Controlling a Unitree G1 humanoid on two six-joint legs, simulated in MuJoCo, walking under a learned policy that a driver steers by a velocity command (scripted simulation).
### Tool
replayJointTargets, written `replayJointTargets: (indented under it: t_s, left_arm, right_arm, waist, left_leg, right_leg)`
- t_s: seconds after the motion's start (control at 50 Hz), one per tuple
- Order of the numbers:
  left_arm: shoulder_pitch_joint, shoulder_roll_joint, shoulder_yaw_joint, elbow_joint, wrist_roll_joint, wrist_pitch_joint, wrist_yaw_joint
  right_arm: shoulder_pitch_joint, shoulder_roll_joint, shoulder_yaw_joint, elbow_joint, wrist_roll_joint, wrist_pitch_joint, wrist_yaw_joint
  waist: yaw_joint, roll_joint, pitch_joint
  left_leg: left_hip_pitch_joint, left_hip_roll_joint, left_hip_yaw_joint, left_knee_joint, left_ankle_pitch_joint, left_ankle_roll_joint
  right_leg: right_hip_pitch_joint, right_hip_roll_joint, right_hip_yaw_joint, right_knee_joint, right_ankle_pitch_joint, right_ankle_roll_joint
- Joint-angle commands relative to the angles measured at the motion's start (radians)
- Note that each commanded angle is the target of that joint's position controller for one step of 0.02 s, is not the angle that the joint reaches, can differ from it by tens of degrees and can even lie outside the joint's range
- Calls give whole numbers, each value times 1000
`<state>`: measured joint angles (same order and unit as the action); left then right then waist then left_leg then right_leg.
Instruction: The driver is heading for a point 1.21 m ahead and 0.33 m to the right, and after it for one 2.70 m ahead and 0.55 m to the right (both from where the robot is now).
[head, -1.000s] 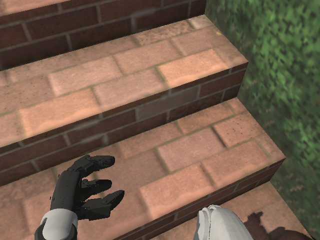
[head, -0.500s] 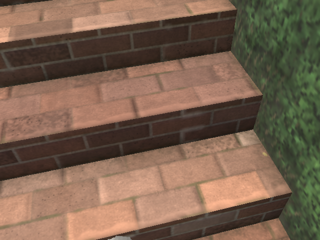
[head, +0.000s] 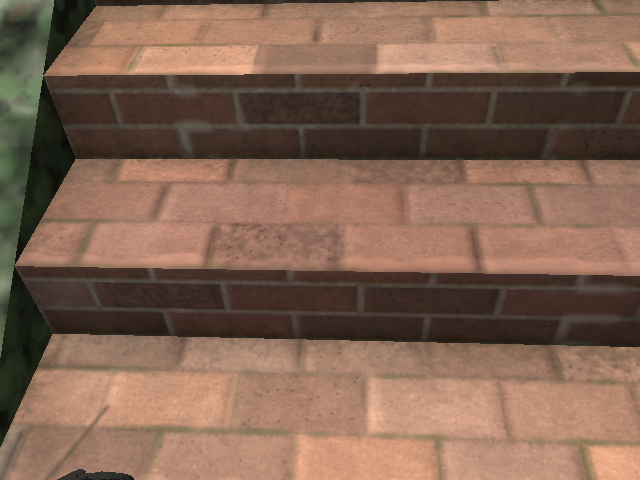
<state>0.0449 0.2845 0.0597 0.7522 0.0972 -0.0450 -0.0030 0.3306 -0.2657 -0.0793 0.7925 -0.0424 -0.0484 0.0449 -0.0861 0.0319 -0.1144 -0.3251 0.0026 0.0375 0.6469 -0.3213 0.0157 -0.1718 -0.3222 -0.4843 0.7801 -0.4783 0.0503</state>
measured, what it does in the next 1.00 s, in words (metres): climbs, turning right: right foot 0.18 m higher, then left foot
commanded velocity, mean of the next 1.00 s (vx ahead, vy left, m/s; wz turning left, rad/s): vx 0.31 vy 0.00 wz -0.46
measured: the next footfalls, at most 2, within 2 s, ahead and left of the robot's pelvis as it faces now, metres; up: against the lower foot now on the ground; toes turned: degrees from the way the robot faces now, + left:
right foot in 0.36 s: +0.16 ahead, -0.07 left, +0.18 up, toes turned +6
left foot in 0.94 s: +0.28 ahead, +0.19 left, +0.17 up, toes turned -29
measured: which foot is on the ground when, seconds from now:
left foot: down 0.00-0.52, up 0.54-0.92, down 0.94-1.00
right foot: up 0.00-0.34, down 0.36-1.00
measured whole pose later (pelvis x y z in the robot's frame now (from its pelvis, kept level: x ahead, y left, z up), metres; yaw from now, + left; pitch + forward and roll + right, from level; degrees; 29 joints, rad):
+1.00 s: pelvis +0.26 +0.03 +0.20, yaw -23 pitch +11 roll +1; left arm 0.61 0.15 0.11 0.93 0.03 -0.14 0.07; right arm -0.19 -0.13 0.05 0.52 -0.05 -0.09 0.01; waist 0.23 0.01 -0.13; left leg -0.99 -0.03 0.00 1.75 -0.60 0.02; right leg -0.21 0.16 0.56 0.44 -0.35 -0.16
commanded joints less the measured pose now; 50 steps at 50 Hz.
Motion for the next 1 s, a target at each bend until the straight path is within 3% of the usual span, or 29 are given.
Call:
replayJointTargets:
  t_s: [0.02,0.04,0.08,0.12,0.16,0.18,0.2,0.22,0.24,0.26,0.28,0.3,0.32,0.36,0.4,0.48,0.5,0.54,0.56,0.58,0.6,0.66,0.7,0.72,0.74,0.8,0.88,0.96,1.0]
  left_arm:
    - [72,-57,-30,-151,-42,-51,-16]
    - [-140,-32,-28,-195,-72,-61,-16]
    - [-245,65,0,-238,-62,-57,-2]
    - [-186,-25,-41,-272,-65,-39,-33]
    - [-116,-71,-69,-285,-75,-17,-42]
    - [-108,-79,-76,-294,-82,-2,-47]
    - [-139,-15,-63,-325,-90,16,-51]
    - [-143,0,-56,-316,-89,27,-64]
    - [-188,-1,-70,-327,-114,36,-61]
    - [-206,-51,-95,-293,-87,66,-87]
    - [-222,-54,-106,-254,-67,85,-94]
    - [-92,-85,-112,-190,-64,78,-105]
    - [-43,-77,-115,-168,-80,78,-110]
    - [-75,-61,-115,-171,-97,58,-110]
    - [-11,-36,-110,-156,-115,52,-85]
    - [128,-7,-78,-137,-103,47,-60]
    - [202,17,-55,-121,-99,45,-48]
    - [331,76,-26,-99,-62,28,-53]
    - [491,101,-26,-89,-48,32,-45]
    - [635,91,-29,-12,-43,26,-54]
    - [708,64,-41,73,-38,18,-77]
    - [490,-45,-69,153,-48,-15,-80]
    - [399,-70,-84,206,-35,-34,-71]
    - [406,3,-18,200,-108,-49,4]
    - [367,-11,-24,192,-111,-53,38]
    - [360,-59,-13,168,-97,-50,57]
    - [551,2,41,185,-90,-55,56]
    - [791,52,98,222,-81,-95,84]
    - [788,40,110,192,-43,-109,104]
  right_arm:
    - [345,-351,-99,43,-43,-35,-43]
    - [397,-277,-86,111,-36,-59,-17]
    - [365,-168,-41,159,43,-51,8]
    - [281,-58,28,214,31,9,31]
    - [60,-18,65,164,-13,28,39]
    - [-91,-44,68,108,-29,16,30]
    - [-179,-98,66,49,-25,-6,18]
    - [-220,-138,63,6,-20,-22,3]
    - [-116,-150,70,33,-38,-25,5]
    - [-65,-152,66,39,1,-17,18]
    - [83,-157,60,59,-3,-7,28]
    - [74,-198,39,35,15,-14,37]
    - [38,-227,24,8,3,-16,41]
    - [74,-219,12,-15,0,-27,24]
    - [123,-224,-7,-30,-34,-19,4]
    - [-119,-222,-31,-118,-44,33,1]
    - [-137,-196,-26,-112,-67,50,15]
    - [-238,-86,1,-122,-95,108,58]
    - [-268,-72,7,-127,-60,137,68]
    - [-312,-55,19,-131,-18,119,62]
    - [-336,-36,34,-126,-10,78,43]
    - [-343,-32,76,-103,-81,18,3]
    - [-319,-28,81,-73,-67,28,-14]
    - [-467,117,123,-214,-95,1,-38]
    - [-463,108,129,-206,-69,-5,-33]
    - [-461,42,99,-217,6,4,-36]
    - [-552,95,105,-293,4,-24,-33]
    - [-825,82,102,-436,-15,-79,-35]
    - [-914,91,118,-499,-1,-92,-43]
  waist:
    - [5,148,-225]
    - [-91,154,-115]
    - [-118,195,22]
    - [22,91,47]
    - [124,-30,64]
    - [179,-55,68]
    - [209,-97,34]
    - [221,-15,0]
    - [184,12,25]
    - [167,21,59]
    - [53,58,93]
    - [59,94,83]
    - [59,100,24]
    - [10,101,-61]
    - [18,69,-141]
    - [97,69,-46]
    - [117,62,-30]
    - [219,-113,-3]
    - [317,-243,-35]
    - [358,-249,31]
    - [336,-244,83]
    - [154,-65,43]
    - [103,-60,47]
    - [144,-36,125]
    - [128,17,159]
    - [148,-99,143]
    - [229,-127,106]
    - [342,-207,51]
    - [360,-267,-1]
  left_leg:
    - [633,263,-682,-125,1459,473]
    - [575,260,-610,-124,1204,400]
    - [428,298,-495,-111,1016,336]
    - [181,317,-475,-178,844,287]
    - [-14,280,-361,-310,480,232]
    - [-163,234,-272,-397,283,191]
    - [-300,180,-205,-463,84,159]
    - [-414,127,-147,-506,26,140]
    - [-362,177,-190,-545,33,138]
    - [-204,233,-171,-616,45,200]
    - [11,293,-221,-588,51,231]
    - [138,309,-142,-532,375,242]
    - [194,327,-110,-481,684,279]
    - [374,293,-44,-360,1168,287]
    - [426,236,68,-209,1408,222]
    - [187,234,98,-183,1150,279]
    - [52,241,63,-180,914,316]
    - [-237,71,54,215,334,234]
    - [-427,-13,-168,788,255,148]
    - [-707,-132,-374,1179,262,131]
    - [-876,-180,-428,1360,298,127]
    - [-956,-104,-289,1503,252,111]
    - [-970,-66,-248,1517,192,95]
    - [-829,-30,-129,1384,-20,51]
    - [-753,-7,-107,1209,-36,11]
    - [-625,16,-41,1036,57,-52]
    - [-847,-10,-65,965,-124,-5]
    - [-1350,-3,-158,1094,-498,43]
    - [-1387,15,-239,1066,-744,41]
  right_leg:
    - [-576,290,286,736,-294,91]
    - [-776,315,414,1076,-291,49]
    - [-1100,313,502,1603,-309,-67]
    - [-1147,326,548,1714,-227,-203]
    - [-1115,322,570,1582,-208,-253]
    - [-990,303,535,1423,-140,-252]
    - [-818,270,488,1144,-33,-219]
    - [-659,269,448,1058,99,-189]
    - [-707,276,507,1062,-10,-146]
    - [-768,297,386,822,-320,-96]
    - [-944,281,395,774,-353,-89]
    - [-887,281,383,782,-186,-94]
    - [-808,308,389,710,-81,-103]
    - [-743,395,373,582,-81,-152]
    - [-689,394,521,522,122,-234]
    - [-562,493,577,431,-14,-194]
    - [-488,531,631,397,-190,-199]
    - [-412,434,1049,85,-400,-342]
    - [-357,303,1541,-231,-606,-462]
    - [-269,283,1718,-291,-680,-454]
    - [-191,309,1701,-267,-655,-388]
    - [-208,377,1410,-226,-281,-407]
    - [-298,401,1308,-238,-164,-380]
    - [-293,415,1178,-383,-161,-298]
    - [-383,423,1160,-403,-108,-307]
    - [-444,388,1141,-448,-26,-398]
    - [-25,314,1235,-460,53,-441]
    - [657,181,1370,-284,711,-427]
    - [769,160,1331,-194,1060,-386]
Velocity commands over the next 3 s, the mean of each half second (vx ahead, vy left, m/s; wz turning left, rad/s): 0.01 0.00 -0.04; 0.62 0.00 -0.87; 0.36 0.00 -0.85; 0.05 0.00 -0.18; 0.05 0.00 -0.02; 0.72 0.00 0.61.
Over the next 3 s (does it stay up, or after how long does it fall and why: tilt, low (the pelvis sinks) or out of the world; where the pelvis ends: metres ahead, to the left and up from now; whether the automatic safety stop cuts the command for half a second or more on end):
stays up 0.88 -0.16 0.56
